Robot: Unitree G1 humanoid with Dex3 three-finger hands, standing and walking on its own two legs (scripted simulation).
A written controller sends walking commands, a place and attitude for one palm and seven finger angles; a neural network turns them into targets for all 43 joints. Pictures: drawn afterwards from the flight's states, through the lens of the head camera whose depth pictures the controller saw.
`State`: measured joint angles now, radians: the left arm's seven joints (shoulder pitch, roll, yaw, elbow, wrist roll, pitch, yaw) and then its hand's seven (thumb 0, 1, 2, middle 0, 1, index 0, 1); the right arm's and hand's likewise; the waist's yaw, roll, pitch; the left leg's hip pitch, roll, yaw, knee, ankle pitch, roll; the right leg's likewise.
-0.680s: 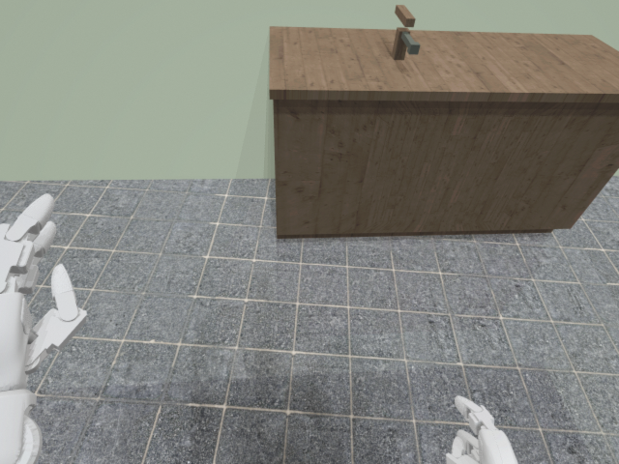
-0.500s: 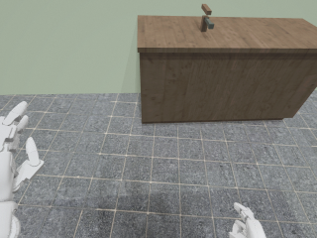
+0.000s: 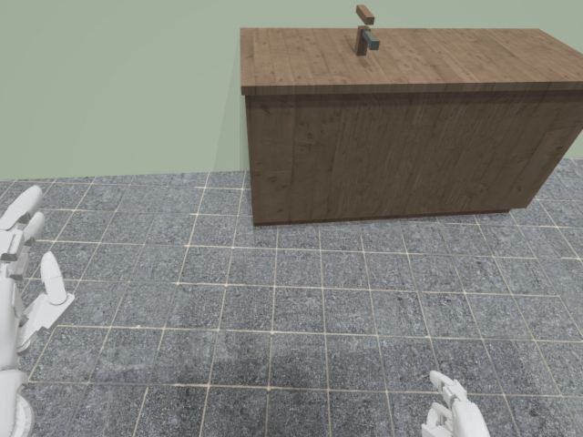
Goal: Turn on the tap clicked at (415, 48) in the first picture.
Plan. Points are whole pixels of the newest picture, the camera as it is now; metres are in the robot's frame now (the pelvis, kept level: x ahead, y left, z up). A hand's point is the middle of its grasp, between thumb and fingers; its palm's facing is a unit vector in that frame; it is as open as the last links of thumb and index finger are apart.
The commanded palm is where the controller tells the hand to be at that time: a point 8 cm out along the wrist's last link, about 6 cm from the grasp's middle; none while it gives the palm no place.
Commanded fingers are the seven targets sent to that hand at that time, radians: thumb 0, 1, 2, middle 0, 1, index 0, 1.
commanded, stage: walk to a spot facing it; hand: left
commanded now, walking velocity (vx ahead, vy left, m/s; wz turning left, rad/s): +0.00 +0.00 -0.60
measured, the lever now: (373, 44) +1.26 -0.16 +0.06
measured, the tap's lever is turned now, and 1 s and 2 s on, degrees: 0 0 0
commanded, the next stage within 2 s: none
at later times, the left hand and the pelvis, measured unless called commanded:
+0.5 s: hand (148, 267) +0.24 +0.18 +0.17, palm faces +0.26 -0.88 -0.40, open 7.4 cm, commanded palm +0.21 +0.22 +0.18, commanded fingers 0.00 0.90 0.90 -0.20 -0.30 -0.20 -0.30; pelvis -0.01 -0.02 +0.00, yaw -13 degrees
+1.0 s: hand (338, 216) +0.35 -0.02 +0.16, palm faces -0.11 -0.87 -0.47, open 7.4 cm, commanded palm +0.32 +0.07 +0.18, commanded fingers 0.00 0.90 0.90 -0.20 -0.30 -0.20 -0.30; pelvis +0.04 -0.10 -0.02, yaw -28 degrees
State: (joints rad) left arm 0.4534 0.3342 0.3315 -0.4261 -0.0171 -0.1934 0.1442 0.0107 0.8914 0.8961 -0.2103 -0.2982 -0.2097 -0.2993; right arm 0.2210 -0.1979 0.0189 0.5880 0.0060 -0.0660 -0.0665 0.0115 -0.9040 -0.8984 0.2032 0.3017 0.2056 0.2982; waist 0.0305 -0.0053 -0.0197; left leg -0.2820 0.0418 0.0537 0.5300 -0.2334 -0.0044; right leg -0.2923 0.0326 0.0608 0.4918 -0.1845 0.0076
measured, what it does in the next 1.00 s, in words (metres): steps to the right, turning right: left foot, then right foot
